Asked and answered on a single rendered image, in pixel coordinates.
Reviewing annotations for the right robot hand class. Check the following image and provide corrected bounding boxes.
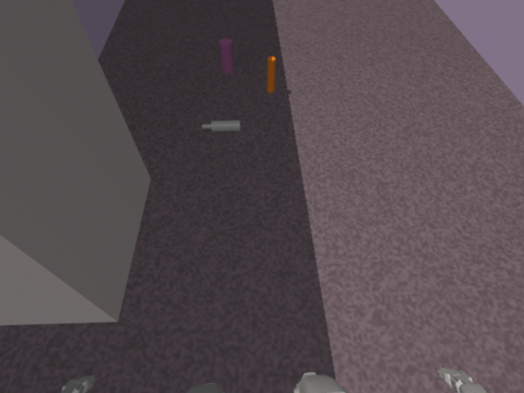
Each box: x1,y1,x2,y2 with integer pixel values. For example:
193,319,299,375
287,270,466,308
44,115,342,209
437,368,487,393

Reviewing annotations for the left robot hand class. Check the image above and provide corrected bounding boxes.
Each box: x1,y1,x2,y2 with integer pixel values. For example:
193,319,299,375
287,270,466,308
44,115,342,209
61,376,95,393

